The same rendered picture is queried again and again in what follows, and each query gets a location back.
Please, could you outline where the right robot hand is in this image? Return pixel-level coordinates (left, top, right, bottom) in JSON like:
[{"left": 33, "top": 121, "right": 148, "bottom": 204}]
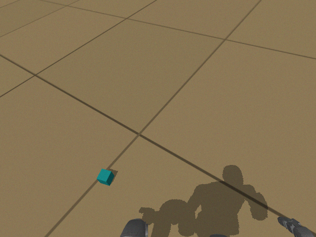
[{"left": 277, "top": 217, "right": 315, "bottom": 237}]

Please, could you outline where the cube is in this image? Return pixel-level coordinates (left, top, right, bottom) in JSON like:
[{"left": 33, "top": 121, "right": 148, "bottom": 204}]
[{"left": 97, "top": 169, "right": 114, "bottom": 186}]

